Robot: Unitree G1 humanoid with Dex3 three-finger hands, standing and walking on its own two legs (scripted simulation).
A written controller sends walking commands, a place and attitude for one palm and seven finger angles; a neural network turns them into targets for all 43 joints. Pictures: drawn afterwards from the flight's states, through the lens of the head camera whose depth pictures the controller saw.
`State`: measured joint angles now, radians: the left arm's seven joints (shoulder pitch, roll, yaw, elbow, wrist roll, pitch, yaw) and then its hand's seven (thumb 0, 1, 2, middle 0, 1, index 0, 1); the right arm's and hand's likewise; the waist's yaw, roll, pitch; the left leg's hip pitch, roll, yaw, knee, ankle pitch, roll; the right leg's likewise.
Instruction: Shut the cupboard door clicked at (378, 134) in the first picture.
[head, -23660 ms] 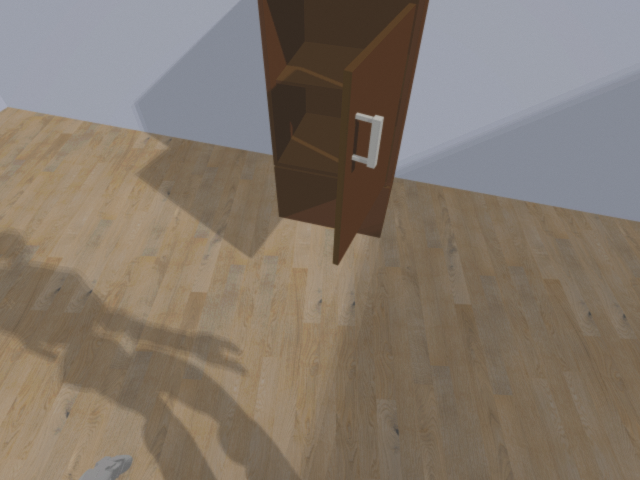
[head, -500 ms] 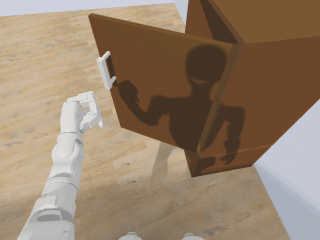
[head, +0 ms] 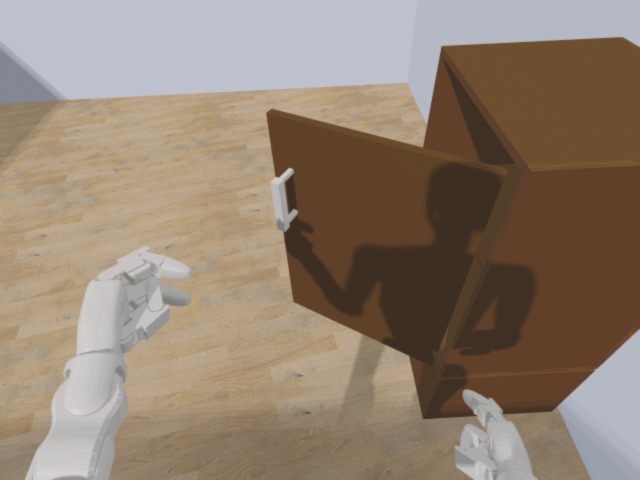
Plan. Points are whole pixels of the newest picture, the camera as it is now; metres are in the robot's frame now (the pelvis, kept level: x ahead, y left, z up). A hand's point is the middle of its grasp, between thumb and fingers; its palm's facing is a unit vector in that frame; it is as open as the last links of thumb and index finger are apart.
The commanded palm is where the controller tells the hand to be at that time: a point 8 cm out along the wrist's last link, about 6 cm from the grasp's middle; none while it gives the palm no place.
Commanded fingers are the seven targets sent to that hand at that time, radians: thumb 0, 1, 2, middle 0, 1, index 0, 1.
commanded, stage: draw the hand back to the body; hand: left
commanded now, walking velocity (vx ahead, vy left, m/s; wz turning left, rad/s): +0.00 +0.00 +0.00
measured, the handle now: (285, 200) +0.63 +0.14 -0.03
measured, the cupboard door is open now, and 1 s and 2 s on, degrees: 58 58 58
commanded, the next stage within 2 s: step back with the hand held close in 0.70 s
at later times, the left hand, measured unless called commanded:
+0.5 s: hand (50, 359) +0.18 +0.27 +0.15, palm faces +0.49 -0.77 -0.40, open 7.1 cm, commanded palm +0.13 +0.30 +0.18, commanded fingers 0.00 0.90 0.90 -0.20 -0.30 -0.20 -0.30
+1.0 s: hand (69, 353) +0.19 +0.26 +0.16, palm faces +0.41 -0.78 -0.47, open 7.4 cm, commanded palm +0.13 +0.29 +0.18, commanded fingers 0.00 0.90 0.90 -0.20 -0.30 -0.20 -0.30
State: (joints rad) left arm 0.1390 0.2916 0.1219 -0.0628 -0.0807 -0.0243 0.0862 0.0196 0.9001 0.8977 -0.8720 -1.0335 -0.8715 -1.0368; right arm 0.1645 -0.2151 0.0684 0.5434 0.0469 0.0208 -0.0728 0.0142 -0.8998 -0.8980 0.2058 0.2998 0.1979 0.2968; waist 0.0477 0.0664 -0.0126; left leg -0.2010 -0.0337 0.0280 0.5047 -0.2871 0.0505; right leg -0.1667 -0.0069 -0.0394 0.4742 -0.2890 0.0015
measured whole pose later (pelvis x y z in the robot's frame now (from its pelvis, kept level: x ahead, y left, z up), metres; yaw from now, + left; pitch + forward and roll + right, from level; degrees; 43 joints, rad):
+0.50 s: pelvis +0.00 -0.01 +0.01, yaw +1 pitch -4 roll +0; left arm 0.45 0.33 0.35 -0.34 -0.08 -0.05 0.12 0.02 0.90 0.90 -0.26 -0.36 -0.26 -0.36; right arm 0.20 -0.25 0.02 0.62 0.03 -0.05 -0.07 0.02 -0.90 -0.90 0.21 0.30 0.20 0.30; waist 0.07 0.09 0.01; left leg -0.12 -0.03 0.02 0.43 -0.25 0.04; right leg -0.08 0.00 -0.05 0.40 -0.25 0.00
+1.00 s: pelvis -0.01 -0.01 +0.01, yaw +0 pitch +0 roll -1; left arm 0.52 0.36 0.37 -0.37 -0.07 -0.14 0.10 0.02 0.89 0.90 -0.21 -0.30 -0.21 -0.30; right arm 0.19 -0.25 0.00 0.60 0.02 -0.01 -0.06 0.02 -0.90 -0.90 0.21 0.30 0.20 0.30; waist 0.03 0.10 0.00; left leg -0.21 -0.01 0.02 0.46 -0.24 0.04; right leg -0.16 0.01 -0.05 0.39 -0.23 -0.01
